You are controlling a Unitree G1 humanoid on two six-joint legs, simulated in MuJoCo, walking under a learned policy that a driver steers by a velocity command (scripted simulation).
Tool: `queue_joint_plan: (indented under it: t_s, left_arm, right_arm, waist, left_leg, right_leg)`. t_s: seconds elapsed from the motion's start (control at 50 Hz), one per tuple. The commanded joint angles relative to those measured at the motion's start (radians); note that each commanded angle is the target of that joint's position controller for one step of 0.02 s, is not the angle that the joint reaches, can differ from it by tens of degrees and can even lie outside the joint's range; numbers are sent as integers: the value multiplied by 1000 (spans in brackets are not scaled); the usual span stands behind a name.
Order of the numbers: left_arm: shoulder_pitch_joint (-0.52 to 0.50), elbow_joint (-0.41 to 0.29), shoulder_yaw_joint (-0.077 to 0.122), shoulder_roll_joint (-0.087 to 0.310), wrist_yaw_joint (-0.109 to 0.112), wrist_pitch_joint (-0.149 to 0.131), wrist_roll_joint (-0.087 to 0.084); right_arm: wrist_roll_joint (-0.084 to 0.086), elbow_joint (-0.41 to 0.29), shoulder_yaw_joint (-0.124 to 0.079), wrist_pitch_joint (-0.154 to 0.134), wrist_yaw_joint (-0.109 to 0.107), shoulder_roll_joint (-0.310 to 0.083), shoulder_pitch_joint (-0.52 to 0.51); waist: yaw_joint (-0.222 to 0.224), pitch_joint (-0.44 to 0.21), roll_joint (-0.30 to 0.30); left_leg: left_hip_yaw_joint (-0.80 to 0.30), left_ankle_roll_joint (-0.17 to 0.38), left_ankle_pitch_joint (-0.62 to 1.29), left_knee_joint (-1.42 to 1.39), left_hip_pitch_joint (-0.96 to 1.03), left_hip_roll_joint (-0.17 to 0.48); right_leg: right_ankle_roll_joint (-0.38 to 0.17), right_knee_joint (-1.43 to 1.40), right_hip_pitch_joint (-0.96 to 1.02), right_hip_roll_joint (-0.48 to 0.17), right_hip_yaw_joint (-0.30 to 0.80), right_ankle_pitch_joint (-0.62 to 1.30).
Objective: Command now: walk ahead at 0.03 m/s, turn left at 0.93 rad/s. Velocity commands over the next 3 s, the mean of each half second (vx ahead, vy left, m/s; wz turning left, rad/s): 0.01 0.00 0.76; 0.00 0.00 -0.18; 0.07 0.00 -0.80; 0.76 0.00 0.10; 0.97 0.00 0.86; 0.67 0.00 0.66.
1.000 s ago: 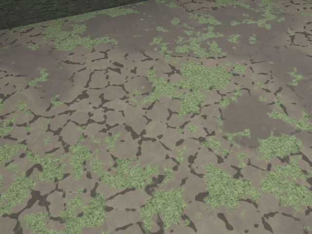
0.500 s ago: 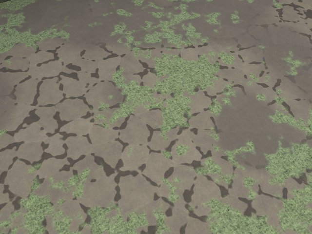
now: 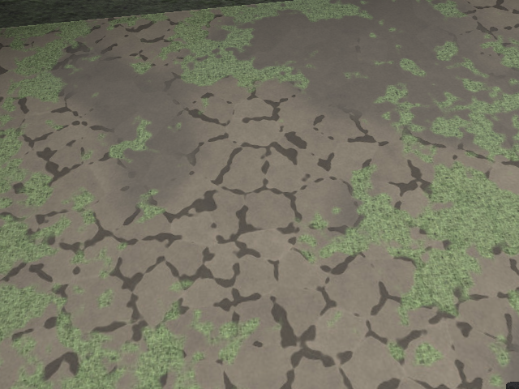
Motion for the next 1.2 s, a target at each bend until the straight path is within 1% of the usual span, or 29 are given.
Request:
queue_joint_plan:
  t_s: [0.02,0.1,0.22,0.32,0.36,0.38,0.4,0.42,0.44,0.48,0.6,0.66,0.7,0.72,0.74,0.76,0.82,0.86,0.9,0.96,1.02,1.04,1.06,1.08,1.1,1.12,1.14,1.16,1.2]
  left_arm:
    - [-86,-125,21,88,19,-3,-18]
    - [17,-102,34,133,34,13,-9]
    - [19,-107,61,195,19,17,-19]
    - [26,-94,71,214,-19,-1,-63]
    - [72,-67,57,158,-29,-5,-72]
    - [69,-95,35,99,-35,-7,-25]
    - [58,-137,28,100,-31,-6,-1]
    - [-5,-129,47,166,-26,-1,-22]
    - [-18,-130,45,160,-21,6,-41]
    - [10,-104,46,155,2,19,-28]
    - [38,-95,12,81,-7,30,-30]
    - [40,-99,11,96,-18,34,-33]
    - [109,-65,-2,60,-33,29,-29]
    - [95,-72,2,90,-37,28,-18]
    - [55,-105,19,187,-33,26,-11]
    - [10,-119,32,234,-32,27,-28]
    - [51,-125,43,220,-28,13,-29]
    - [107,-120,52,227,-19,-8,-28]
    - [66,-130,58,206,-5,1,-52]
    - [24,-152,69,197,7,47,-66]
    - [-20,-183,76,201,1,70,-76]
    - [-14,-190,69,176,2,72,-80]
    - [53,-181,54,112,-3,73,-69]
    - [85,-204,64,127,-5,56,-59]
    - [86,-198,86,214,-7,45,-50]
    - [99,-172,100,247,-7,51,-56]
    - [124,-146,100,228,-2,63,-54]
    - [136,-140,95,209,-2,72,-51]
    - [101,-169,82,175,-11,77,-57]
  right_arm:
    - [-4,-36,-36,1,4,-122,93]
    - [14,-101,0,4,17,-43,-7]
    - [4,-121,4,11,32,-34,-38]
    - [-2,-108,-9,32,47,-34,-26]
    - [-10,-60,-26,25,41,-65,71]
    - [-14,-63,-49,13,24,-164,126]
    - [-45,-81,-52,-5,23,-233,92]
    - [-55,-76,-36,-23,31,-164,117]
    - [-49,-51,-22,-37,32,-136,76]
    - [-19,-47,-5,-41,19,-86,-26]
    - [-32,-13,15,-45,2,-55,-61]
    - [-33,14,19,-42,8,-56,-40]
    - [-30,38,47,-47,12,11,-63]
    - [-27,55,43,-51,11,0,-17]
    - [-44,55,33,-54,5,-22,27]
    - [-62,51,29,-56,0,-17,62]
    - [-38,21,11,-42,-22,-31,-79]
    - [-27,3,6,-39,-19,-20,-97]
    - [-19,4,9,-45,-14,4,-74]
    - [-10,13,17,-61,-1,42,-59]
    - [-1,57,0,-65,26,13,65]
    - [-4,75,-14,-60,25,-16,106]
    - [-20,65,-33,-49,13,-93,117]
    - [-78,36,-39,-47,19,-159,54]
    - [-91,5,-29,-60,18,-122,-2]
    - [-77,-8,-11,-68,10,-61,-75]
    - [-58,-19,-2,-70,2,-35,-114]
    - [-43,-20,3,-72,-8,-26,-124]
    - [-45,-8,7,-69,-26,-29,-72]
  waist:
    - [-23,-151,-133]
    - [36,-119,-168]
    - [44,-149,-223]
    - [18,-136,-235]
    - [-16,-152,-139]
    - [-14,-181,108]
    - [-4,-250,292]
    - [-75,-287,145]
    - [-44,-230,127]
    - [3,-170,102]
    - [20,-171,99]
    - [5,-155,115]
    - [52,-154,84]
    - [37,-127,56]
    - [-23,-107,-67]
    - [-71,-105,-238]
    - [25,-51,-298]
    - [58,-90,-251]
    - [26,-122,-186]
    - [21,-155,-203]
    - [-29,-178,-224]
    - [-38,-174,-195]
    - [-2,-171,13]
    - [40,-137,214]
    - [53,-111,145]
    - [76,-71,76]
    - [83,-53,48]
    - [76,-44,51]
    - [42,-45,57]
  left_leg:
    - [56,-43,30,311,-174,125]
    - [159,-68,109,223,-221,185]
    - [213,-56,141,-27,-57,239]
    - [270,22,156,-352,164,182]
    - [245,84,437,-596,419,152]
    - [-37,156,890,-571,648,367]
    - [-264,385,1086,-537,641,605]
    - [-195,404,1000,-563,592,562]
    - [-101,342,891,-565,548,488]
    - [-18,256,794,-568,464,406]
    - [28,250,710,-573,359,372]
    - [-16,260,628,-566,325,387]
    - [31,209,476,-538,279,359]
    - [56,158,355,-515,269,314]
    - [108,96,216,-422,245,240]
    - [207,31,109,-359,240,142]
    - [190,12,-15,-174,121,82]
    - [104,9,-180,44,-7,94]
    - [79,1,-113,-20,-14,117]
    - [119,-18,2,-244,111,80]
    - [157,-13,197,-538,323,56]
    - [144,5,272,-627,448,104]
    - [-70,87,272,-682,570,333]
    - [-335,235,386,-714,454,564]
    - [-320,291,366,-733,393,599]
    - [-188,252,332,-722,358,518]
    - [-81,206,310,-708,364,439]
    - [-9,188,357,-694,380,407]
    - [95,200,471,-687,400,387]
  right_leg:
    - [-185,-121,277,-296,209,220]
    - [-208,-149,323,-283,63,369]
    - [-204,-150,316,-345,-76,343]
    - [-153,-63,281,-361,-132,318]
    - [-55,112,153,-296,-214,243]
    - [32,387,-126,-197,-281,-159]
    - [85,634,-320,-103,-197,-539]
    - [82,748,-308,-113,-84,-520]
    - [64,748,-316,-122,-64,-451]
    - [62,679,-295,-125,-57,-323]
    - [60,401,-81,-94,-71,-220]
    - [46,270,9,-80,-83,-221]
    - [21,40,164,-73,-111,-40]
    - [5,-19,186,-71,-95,79]
    - [-35,-4,172,-162,30,314]
    - [-143,-42,111,-241,146,291]
    - [-259,-132,121,-302,362,205]
    - [-298,-124,236,-346,430,331]
    - [-242,-97,266,-288,376,326]
    - [-187,-87,222,-210,352,272]
    - [-142,-58,126,-154,362,162]
    - [-99,-21,22,-114,342,14]
    - [-29,203,-161,-12,225,-300]
    - [18,431,-310,74,121,-465]
    - [37,611,-307,-21,112,-424]
    - [46,675,-303,-41,93,-343]
    - [60,715,-317,-49,75,-270]
    - [75,762,-337,-59,61,-213]
    - [101,785,-351,-77,7,-155]
Next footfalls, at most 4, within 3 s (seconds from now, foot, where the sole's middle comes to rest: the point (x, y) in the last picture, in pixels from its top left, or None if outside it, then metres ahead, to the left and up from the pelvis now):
0.36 left None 0.03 0.16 -0.77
0.72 right None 0.12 -0.07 -0.77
1.06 left None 0.02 0.16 -0.77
1.58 right None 0.01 -0.12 -0.77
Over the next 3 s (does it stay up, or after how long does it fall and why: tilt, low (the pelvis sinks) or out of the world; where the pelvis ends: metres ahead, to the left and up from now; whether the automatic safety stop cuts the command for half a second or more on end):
stays up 1.08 0.04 -0.01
